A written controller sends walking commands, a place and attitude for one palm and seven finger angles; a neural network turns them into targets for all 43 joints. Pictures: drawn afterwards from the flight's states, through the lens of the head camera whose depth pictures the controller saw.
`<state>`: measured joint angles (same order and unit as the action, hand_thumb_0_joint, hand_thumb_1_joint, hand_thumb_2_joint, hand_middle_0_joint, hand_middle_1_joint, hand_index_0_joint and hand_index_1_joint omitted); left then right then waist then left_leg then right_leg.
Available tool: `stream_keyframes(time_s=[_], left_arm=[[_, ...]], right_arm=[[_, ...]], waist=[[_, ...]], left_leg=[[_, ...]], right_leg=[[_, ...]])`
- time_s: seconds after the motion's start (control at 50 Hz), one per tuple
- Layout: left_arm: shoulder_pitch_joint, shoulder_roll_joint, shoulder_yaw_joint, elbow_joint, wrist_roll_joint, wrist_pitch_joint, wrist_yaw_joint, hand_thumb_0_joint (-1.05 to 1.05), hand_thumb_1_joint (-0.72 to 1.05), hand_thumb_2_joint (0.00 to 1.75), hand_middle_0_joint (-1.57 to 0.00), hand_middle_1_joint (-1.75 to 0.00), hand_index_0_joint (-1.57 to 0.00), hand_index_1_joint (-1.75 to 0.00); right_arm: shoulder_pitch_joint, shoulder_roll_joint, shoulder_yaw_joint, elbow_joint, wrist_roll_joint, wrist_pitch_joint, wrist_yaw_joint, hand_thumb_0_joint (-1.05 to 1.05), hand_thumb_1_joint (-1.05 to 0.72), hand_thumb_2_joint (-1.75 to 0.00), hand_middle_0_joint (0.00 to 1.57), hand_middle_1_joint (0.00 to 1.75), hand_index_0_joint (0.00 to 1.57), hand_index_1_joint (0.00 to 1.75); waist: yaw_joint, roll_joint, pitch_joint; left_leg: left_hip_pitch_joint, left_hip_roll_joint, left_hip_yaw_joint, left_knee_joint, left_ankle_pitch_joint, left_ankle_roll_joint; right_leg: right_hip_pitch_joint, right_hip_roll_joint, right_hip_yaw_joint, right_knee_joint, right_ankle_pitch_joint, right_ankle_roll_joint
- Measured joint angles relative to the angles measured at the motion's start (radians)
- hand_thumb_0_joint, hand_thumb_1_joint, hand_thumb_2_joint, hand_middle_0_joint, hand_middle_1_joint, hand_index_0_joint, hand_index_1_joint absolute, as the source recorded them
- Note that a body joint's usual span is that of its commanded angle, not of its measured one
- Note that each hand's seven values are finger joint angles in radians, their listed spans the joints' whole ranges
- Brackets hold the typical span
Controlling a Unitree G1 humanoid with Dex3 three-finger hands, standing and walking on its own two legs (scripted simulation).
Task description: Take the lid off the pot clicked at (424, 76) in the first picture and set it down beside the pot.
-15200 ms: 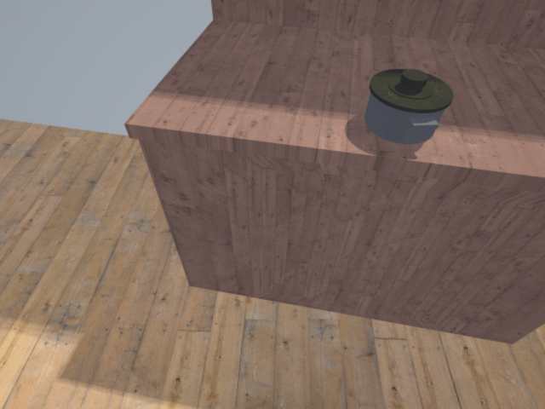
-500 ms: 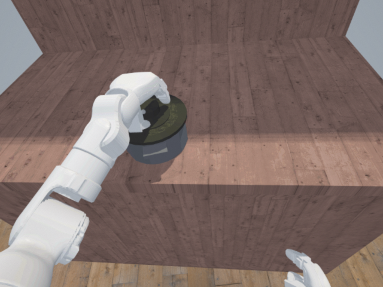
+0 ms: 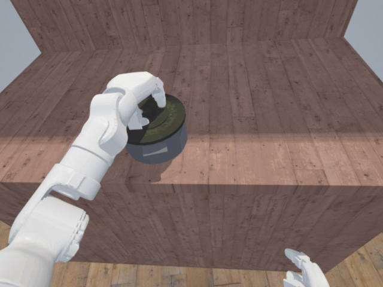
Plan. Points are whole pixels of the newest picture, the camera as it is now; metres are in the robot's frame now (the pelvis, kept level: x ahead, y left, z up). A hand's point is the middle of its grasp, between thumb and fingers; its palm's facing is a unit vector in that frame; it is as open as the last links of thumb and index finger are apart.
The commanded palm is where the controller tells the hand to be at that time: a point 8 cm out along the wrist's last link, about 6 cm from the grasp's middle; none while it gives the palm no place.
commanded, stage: close the fingers and squeeze the knob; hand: left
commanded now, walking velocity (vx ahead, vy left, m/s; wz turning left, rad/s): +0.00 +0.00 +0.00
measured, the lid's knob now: (146, 108) +0.46 +0.11 +0.15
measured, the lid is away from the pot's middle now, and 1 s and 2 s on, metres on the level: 0.01 0.01 0.02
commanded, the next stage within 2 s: lift the lid straight up in 0.62 s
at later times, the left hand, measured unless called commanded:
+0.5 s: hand (140, 112) +0.42 +0.11 +0.17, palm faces -0.20 -0.07 -0.98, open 8.1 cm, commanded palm +0.40 +0.12 +0.23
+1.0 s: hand (137, 109) +0.42 +0.12 +0.18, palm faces -0.20 -0.06 -0.98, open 8.0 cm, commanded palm +0.40 +0.12 +0.26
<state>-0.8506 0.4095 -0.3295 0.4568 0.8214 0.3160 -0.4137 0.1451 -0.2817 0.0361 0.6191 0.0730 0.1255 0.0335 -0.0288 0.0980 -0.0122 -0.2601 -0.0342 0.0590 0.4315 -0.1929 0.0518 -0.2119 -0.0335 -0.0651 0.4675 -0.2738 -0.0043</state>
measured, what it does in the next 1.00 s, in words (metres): stands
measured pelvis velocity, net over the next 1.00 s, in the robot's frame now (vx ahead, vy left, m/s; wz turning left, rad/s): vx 0.00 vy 0.00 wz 0.00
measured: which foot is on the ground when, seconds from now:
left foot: down 0.00-1.00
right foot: down 0.00-1.00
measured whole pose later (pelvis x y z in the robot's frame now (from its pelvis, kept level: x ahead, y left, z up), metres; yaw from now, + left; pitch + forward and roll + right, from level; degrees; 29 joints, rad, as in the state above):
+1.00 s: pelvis +0.00 +0.00 +0.00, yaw +0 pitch +1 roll +0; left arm -0.84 0.44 -0.34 0.39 0.81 0.33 -0.43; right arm 0.13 -0.29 0.04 0.62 0.07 0.12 0.03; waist -0.02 0.10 0.00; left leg -0.25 -0.03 0.06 0.43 -0.19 0.05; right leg -0.20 -0.03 -0.06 0.46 -0.27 0.00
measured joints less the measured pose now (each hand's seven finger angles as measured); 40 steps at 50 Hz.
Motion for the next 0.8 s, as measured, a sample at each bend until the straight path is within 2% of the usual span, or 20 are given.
stream_keyframes(time_s=[0.12,0.8], left_arm=[[0.017,0.005,0.004,-0.029,-0.003,0.001,0.002,0.0,0.1,1.02,-0.67,-0.77,-0.69,-0.79],[0.047,0.018,0.003,-0.082,-0.005,0.014,0.008,0.0,0.13,1.02,-0.66,-0.76,-0.66,-0.79]], right_arm=[[0.007,-0.004,-0.005,-0.002,0.001,0.001,0.007,0.02,-0.91,-0.9,0.2,0.3,0.2,0.29],[-0.018,0.0,0.001,-0.015,0.003,0.007,0.008,0.02,-0.91,-0.9,0.2,0.3,0.2,0.29]], waist=[[-0.001,0.003,0.001],[0.003,0.001,0.003]], left_leg=[[0.003,0.0,0.0,0.0,-0.001,0.0],[0.002,0.004,0.003,0.006,-0.006,-0.001]], right_leg=[[0.005,0.0,0.001,-0.003,0.001,0.001],[0.004,0.005,0.005,-0.002,0.0,-0.001]])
